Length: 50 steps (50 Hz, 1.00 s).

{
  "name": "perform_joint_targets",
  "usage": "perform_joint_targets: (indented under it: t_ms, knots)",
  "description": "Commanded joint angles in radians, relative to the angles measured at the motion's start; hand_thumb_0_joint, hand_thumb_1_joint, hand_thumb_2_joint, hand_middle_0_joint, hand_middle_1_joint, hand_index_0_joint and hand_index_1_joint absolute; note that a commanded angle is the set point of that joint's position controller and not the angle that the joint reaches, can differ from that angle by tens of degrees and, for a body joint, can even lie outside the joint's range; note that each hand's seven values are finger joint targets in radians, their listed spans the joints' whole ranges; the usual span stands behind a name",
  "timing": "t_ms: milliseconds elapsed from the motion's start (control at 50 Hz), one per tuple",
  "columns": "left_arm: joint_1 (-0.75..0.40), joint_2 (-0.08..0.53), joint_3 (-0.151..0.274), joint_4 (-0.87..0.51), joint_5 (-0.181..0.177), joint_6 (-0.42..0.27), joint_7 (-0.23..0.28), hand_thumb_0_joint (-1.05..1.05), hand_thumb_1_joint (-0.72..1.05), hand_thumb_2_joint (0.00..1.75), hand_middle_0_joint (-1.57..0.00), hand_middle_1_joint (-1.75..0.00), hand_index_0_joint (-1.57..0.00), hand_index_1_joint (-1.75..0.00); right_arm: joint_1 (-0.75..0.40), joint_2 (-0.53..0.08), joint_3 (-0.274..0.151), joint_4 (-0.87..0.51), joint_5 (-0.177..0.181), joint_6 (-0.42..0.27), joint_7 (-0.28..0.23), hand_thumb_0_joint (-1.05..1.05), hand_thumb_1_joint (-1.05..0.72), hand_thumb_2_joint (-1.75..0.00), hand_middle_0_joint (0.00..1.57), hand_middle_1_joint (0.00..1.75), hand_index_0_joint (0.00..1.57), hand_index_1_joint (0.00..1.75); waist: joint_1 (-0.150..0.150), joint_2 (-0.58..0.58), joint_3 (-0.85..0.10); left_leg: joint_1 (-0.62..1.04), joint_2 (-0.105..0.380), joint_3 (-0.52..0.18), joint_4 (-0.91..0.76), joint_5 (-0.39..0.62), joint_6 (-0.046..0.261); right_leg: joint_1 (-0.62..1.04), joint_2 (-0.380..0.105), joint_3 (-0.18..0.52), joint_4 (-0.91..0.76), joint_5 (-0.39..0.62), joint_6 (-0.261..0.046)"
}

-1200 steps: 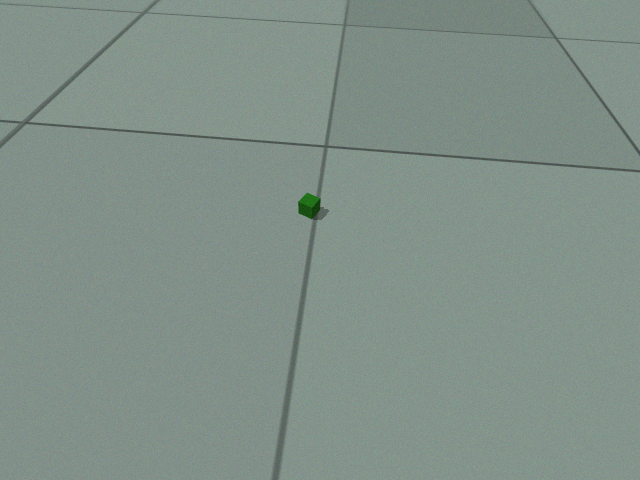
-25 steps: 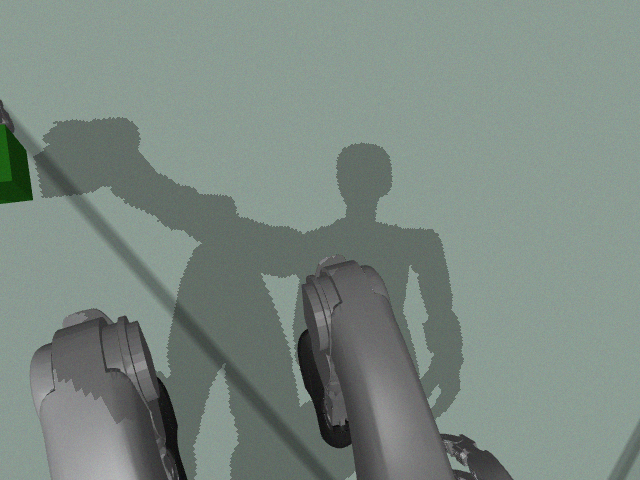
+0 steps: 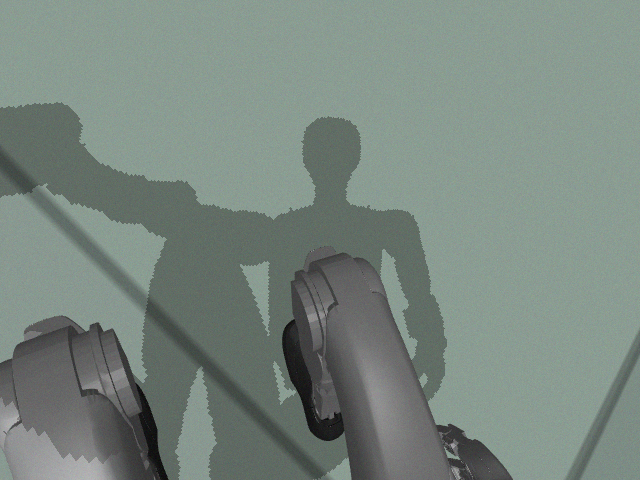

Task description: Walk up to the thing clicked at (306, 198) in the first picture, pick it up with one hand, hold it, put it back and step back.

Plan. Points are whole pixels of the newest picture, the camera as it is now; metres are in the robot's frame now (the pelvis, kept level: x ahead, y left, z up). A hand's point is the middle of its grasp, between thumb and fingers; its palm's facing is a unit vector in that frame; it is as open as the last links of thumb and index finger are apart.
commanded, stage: rest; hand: left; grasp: from above
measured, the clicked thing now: out of the picture +0.50 +0.31 -0.24
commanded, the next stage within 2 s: open in 1.06 s
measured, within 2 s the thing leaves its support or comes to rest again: rests again in 0.70 s
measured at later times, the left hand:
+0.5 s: hand out of the picture +0.49 +0.30 -0.22, palm faces -0.44 -0.09 -0.89, open 9.7 cm
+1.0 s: hand out of the picture +0.49 +0.30 -0.24, palm faces -0.44 -0.10 -0.89, open 9.7 cm
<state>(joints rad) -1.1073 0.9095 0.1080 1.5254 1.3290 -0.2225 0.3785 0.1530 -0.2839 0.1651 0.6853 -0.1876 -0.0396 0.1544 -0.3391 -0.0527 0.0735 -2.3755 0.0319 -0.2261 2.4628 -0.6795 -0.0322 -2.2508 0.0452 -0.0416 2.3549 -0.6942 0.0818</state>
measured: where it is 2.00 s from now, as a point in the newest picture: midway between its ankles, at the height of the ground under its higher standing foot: (236, 432)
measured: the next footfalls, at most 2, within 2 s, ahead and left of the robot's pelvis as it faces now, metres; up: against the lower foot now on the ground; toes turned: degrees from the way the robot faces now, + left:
none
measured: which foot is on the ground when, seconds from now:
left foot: down 0.00-1.00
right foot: down 0.00-1.00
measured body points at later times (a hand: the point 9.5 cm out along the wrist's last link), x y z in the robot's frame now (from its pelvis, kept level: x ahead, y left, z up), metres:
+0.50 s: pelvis +0.00 +0.00 -0.01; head +0.28 +0.10 +0.33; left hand +0.51 +0.31 -0.17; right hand +0.02 -0.26 -0.07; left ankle +0.07 +0.14 -0.28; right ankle +0.10 -0.14 -0.28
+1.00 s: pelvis +0.00 +0.01 -0.01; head +0.28 +0.12 +0.32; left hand +0.51 +0.31 -0.19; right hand +0.02 -0.25 -0.07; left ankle +0.07 +0.14 -0.28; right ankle +0.10 -0.14 -0.28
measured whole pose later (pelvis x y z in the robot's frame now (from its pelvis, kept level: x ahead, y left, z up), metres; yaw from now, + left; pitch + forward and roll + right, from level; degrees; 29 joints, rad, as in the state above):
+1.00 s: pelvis +0.00 +0.01 -0.01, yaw -4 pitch +29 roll -14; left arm -1.12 1.03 0.11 1.65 1.33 -0.21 0.49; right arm 0.13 -0.31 0.28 0.64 -0.24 -0.13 0.19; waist -0.40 -0.12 0.15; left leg -2.38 0.04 -0.29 2.53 -0.70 -0.02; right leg -2.23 0.07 -0.09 2.37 -0.68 0.08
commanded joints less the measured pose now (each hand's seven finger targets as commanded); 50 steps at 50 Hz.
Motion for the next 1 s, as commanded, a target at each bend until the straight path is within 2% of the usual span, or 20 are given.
perform_joint_targets:
  t_ms: [0, 40, 60, 100, 140, 180, 200, 240, 260, 320, 400, 420, 460, 480, 520, 740, 780, 820, 960, 980]
  knots:
    - [-0.315, 0.235, 0.01, -0.112, -0.023, 0.004, 0.054, 0.0, 0.75, 0.67, -1.11, -0.55, -1.13, -0.53, 0.228, -0.291, -0.081, 0.007, -0.005, -0.005, -0.013, 0.0, -0.91, -0.9, 0.2, 0.3, 0.2, 0.3, -0.031, 0.449, -0.711, 0.589, 0.004, 0.138, -0.209, 0.231, 0.041, 0.317, 0.022, -0.169, -0.209, 0.294, -0.104]
    - [-0.347, 0.294, 0.043, -0.16, -0.019, -0.003, 0.063, 0.0, 0.76, 0.67, -1.13, -0.54, -1.14, -0.53, 0.241, -0.303, -0.08, 0.003, -0.011, -0.009, -0.012, 0.0, -0.91, -0.9, 0.2, 0.3, 0.2, 0.3, -0.038, 0.461, -0.721, 0.599, 0.006, 0.136, -0.2, 0.255, 0.04, 0.339, 0.022, -0.173, -0.204, 0.319, -0.103]
    - [-0.302, 0.266, 0.022, -0.092, -0.019, 0.004, 0.063, 0.0, 0.75, 0.67, -1.11, -0.55, -1.13, -0.53, 0.228, -0.301, -0.07, 0.004, -0.012, -0.01, -0.013, 0.0, -0.91, -0.9, 0.2, 0.3, 0.2, 0.3, -0.034, 0.443, -0.694, 0.562, 0.004, 0.137, -0.199, 0.232, 0.042, 0.336, 0.023, -0.173, -0.209, 0.296, -0.104]
    - [-0.342, 0.309, 0.043, -0.142, -0.021, -0.003, 0.068, 0.0, 0.77, 0.69, -1.13, -0.56, -1.15, -0.55, 0.227, -0.31, -0.072, -0.008, -0.013, -0.015, -0.012, 0.0, -0.91, -0.9, 0.2, 0.3, 0.2, 0.3, -0.044, 0.438, -0.697, 0.565, 0.007, 0.134, -0.191, 0.23, 0.044, 0.343, 0.025, -0.175, -0.208, 0.302, -0.102]
    - [-0.31, 0.274, 0.019, -0.088, -0.019, 0.002, 0.073, 0.0, 0.79, 0.68, -1.14, -0.57, -1.16, -0.54, 0.229, -0.307, -0.057, 0.001, -0.02, -0.02, -0.011, 0.0, -0.91, -0.9, 0.2, 0.3, 0.2, 0.3, -0.052, 0.45, -0.678, 0.559, 0.007, 0.131, -0.187, 0.232, 0.042, 0.34, 0.027, -0.18, -0.203, 0.303, -0.101]
    - [-0.322, 0.353, 0.062, -0.115, -0.012, -0.002, 0.085, 0.0, 0.78, 0.7, -1.15, -0.55, -1.16, -0.54, 0.231, -0.314, -0.054, 0.0, -0.024, -0.022, -0.011, 0.0, -0.91, -0.9, 0.2, 0.3, 0.2, 0.3, -0.045, 0.449, -0.719, 0.565, 0.012, 0.126, -0.187, 0.245, 0.045, 0.384, 0.032, -0.18, -0.203, 0.323, -0.096]
    - [-0.322, 0.3, 0.028, -0.092, -0.017, -0.002, 0.082, 0.0, 0.8, 0.68, -1.15, -0.56, -1.17, -0.54, 0.223, -0.313, -0.051, -0.005, -0.022, -0.024, -0.011, 0.0, -0.91, -0.9, 0.2, 0.3, 0.2, 0.3, -0.051, 0.438, -0.686, 0.547, 0.009, 0.127, -0.183, 0.227, 0.044, 0.356, 0.03, -0.183, -0.204, 0.302, -0.1]
    - [-0.316, 0.345, 0.056, -0.099, -0.014, -0.001, 0.092, 0.0, 0.79, 0.72, -1.15, -0.57, -1.17, -0.56, 0.223, -0.318, -0.047, -0.008, -0.029, -0.028, -0.01, 0.0, -0.91, -0.9, 0.2, 0.3, 0.2, 0.3, -0.051, 0.454, -0.681, 0.551, 0.013, 0.125, -0.185, 0.221, 0.045, 0.363, 0.032, -0.186, -0.204, 0.302, -0.097]
    - [-0.309, 0.296, 0.016, -0.082, -0.013, 0.001, 0.089, 0.0, 0.81, 0.71, -1.17, -0.56, -1.18, -0.55, 0.22, -0.308, -0.041, -0.004, -0.029, -0.031, -0.007, 0.0, -0.91, -0.9, 0.2, 0.3, 0.2, 0.3, -0.059, 0.461, -0.667, 0.556, 0.012, 0.124, -0.187, 0.216, 0.043, 0.356, 0.033, -0.186, -0.197, 0.298, -0.097]
    - [-0.324, 0.342, 0.039, -0.096, -0.015, 0.002, 0.101, 0.0, 0.81, 0.7, -1.16, -0.55, -1.18, -0.54, 0.205, -0.328, -0.038, -0.02, -0.026, -0.04, -0.011, 0.0, -0.91, -0.9, 0.2, 0.3, 0.2, 0.3, -0.061, 0.476, -0.671, 0.578, 0.015, 0.118, -0.175, 0.237, 0.041, 0.344, 0.035, -0.191, -0.192, 0.313, -0.101]
    - [-0.317, 0.328, 0.034, -0.073, -0.012, 0.007, 0.111, 0.0, 0.8, 0.7, -1.15, -0.56, -1.17, -0.55, 0.203, -0.338, -0.03, -0.025, -0.035, -0.045, -0.012, 0.0, -0.91, -0.9, 0.2, 0.3, 0.2, 0.3, -0.073, 0.477, -0.636, 0.582, 0.016, 0.11, -0.174, 0.25, 0.035, 0.326, 0.036, -0.205, -0.186, 0.316, -0.104]
    - [-0.314, 0.373, 0.062, -0.069, -0.007, 0.007, 0.117, 0.0, 0.79, 0.7, -1.14, -0.57, -1.16, -0.55, 0.208, -0.34, -0.029, -0.015, -0.036, -0.043, -0.011, 0.0, -0.91, -0.9, 0.2, 0.3, 0.2, 0.3, -0.069, 0.486, -0.637, 0.567, 0.019, 0.108, -0.177, 0.225, 0.037, 0.33, 0.039, -0.205, -0.187, 0.297, -0.106]
    - [-0.334, 0.314, 0.02, -0.067, -0.01, 0.005, 0.116, 0.0, 0.78, 0.68, -1.13, -0.57, -1.15, -0.55, 0.194, -0.337, -0.021, -0.035, -0.042, -0.048, -0.009, 0.0, -0.91, -0.9, 0.2, 0.3, 0.2, 0.3, -0.085, 0.481, -0.611, 0.554, 0.016, 0.107, -0.181, 0.207, 0.036, 0.319, 0.037, -0.209, -0.19, 0.283, -0.105]
    - [-0.314, 0.363, 0.054, -0.055, -0.007, 0.009, 0.121, 0.0, 0.77, 0.67, -1.11, -0.58, -1.14, -0.56, 0.204, -0.335, -0.021, -0.017, -0.043, -0.048, -0.008, 0.0, -0.91, -0.9, 0.2, 0.3, 0.2, 0.3, -0.08, 0.481, -0.625, 0.563, 0.02, 0.101, -0.182, 0.201, 0.038, 0.329, 0.042, -0.209, -0.187, 0.284, -0.102]
    - [-0.334, 0.326, 0.017, -0.061, -0.012, 0.01, 0.116, 0.0, 0.74, 0.68, -1.11, -0.57, -1.12, -0.55, 0.191, -0.341, -0.018, -0.035, -0.041, -0.06, -0.007, 0.0, -0.91, -0.9, 0.2, 0.3, 0.2, 0.3, -0.089, 0.468, -0.617, 0.556, 0.019, 0.105, -0.166, 0.202, 0.041, 0.322, 0.042, -0.205, -0.19, 0.289, -0.1]
    - [-0.299, 0.367, 0.026, -0.033, -0.02, 0.01, 0.128, 0.0, 0.72, 0.68, -1.07, -0.61, -1.1, -0.58, 0.186, -0.351, 0.0, -0.031, -0.045, -0.075, 0.001, 0.0, -0.91, -0.9, 0.2, 0.3, 0.2, 0.3, -0.09, 0.492, -0.603, 0.568, 0.026, 0.085, -0.175, 0.205, 0.034, 0.329, 0.049, -0.222, -0.179, 0.289, -0.099]
    - [-0.314, 0.325, -0.004, -0.037, -0.019, 0.011, 0.129, 0.0, 0.71, 0.65, -1.05, -0.6, -1.09, -0.57, 0.182, -0.353, 0.003, -0.04, -0.047, -0.079, 0.004, 0.0, -0.91, -0.9, 0.2, 0.3, 0.2, 0.3, -0.095, 0.496, -0.589, 0.566, 0.022, 0.084, -0.177, 0.213, 0.029, 0.322, 0.046, -0.225, -0.176, 0.293, -0.101]
    - [-0.306, 0.368, 0.022, -0.035, -0.022, 0.011, 0.143, 0.0, 0.69, 0.68, -1.04, -0.6, -1.07, -0.58, 0.179, -0.354, 0.007, -0.034, -0.049, -0.079, 0.006, 0.0, -0.91, -0.9, 0.2, 0.3, 0.2, 0.3, -0.091, 0.5, -0.611, 0.578, 0.026, 0.078, -0.179, 0.223, 0.031, 0.333, 0.049, -0.227, -0.173, 0.306, -0.098]
    - [-0.295, 0.361, 0.019, 0.013, -0.021, 0.018, 0.153, 0.0, 0.7, 0.68, -1.05, -0.6, -1.08, -0.58, 0.18, -0.349, 0.025, -0.032, -0.054, -0.091, 0.018, 0.0, -0.91, -0.9, 0.2, 0.3, 0.2, 0.3, -0.112, 0.472, -0.556, 0.534, 0.028, 0.081, -0.158, 0.209, 0.039, 0.33, 0.052, -0.222, -0.179, 0.307, -0.092]
    - [-0.305, 0.332, -0.002, -0.002, -0.024, 0.018, 0.149, 0.0, 0.7, 0.68, -1.05, -0.61, -1.07, -0.58, 0.178, -0.362, 0.016, -0.041, -0.053, -0.096, 0.018, 0.0, -0.91, -0.9, 0.2, 0.3, 0.2, 0.3, -0.119, 0.481, -0.552, 0.544, 0.025, 0.081, -0.166, 0.211, 0.036, 0.327, 0.05, -0.224, -0.178, 0.304, -0.094]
